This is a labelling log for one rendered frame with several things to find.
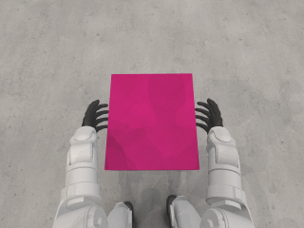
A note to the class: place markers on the right robot upper arm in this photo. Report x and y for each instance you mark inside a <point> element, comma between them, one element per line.
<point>220,218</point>

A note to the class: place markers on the left robot upper arm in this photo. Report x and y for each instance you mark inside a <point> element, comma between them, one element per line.
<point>91,216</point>

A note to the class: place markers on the right robot shin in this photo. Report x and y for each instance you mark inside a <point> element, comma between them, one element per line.
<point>177,199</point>

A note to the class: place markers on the carton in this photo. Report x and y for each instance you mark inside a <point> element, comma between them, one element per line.
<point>151,123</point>

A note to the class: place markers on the robot left forearm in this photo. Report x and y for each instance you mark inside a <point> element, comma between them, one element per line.
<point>82,167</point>

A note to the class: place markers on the robot left hand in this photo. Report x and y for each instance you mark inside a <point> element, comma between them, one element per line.
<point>90,118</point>

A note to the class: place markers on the left robot foot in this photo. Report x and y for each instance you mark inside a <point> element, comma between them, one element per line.
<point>130,206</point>

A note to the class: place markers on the robot right forearm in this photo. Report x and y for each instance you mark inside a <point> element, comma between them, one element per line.
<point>224,189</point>

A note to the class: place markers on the robot right hand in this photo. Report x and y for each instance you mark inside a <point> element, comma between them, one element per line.
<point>214,116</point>

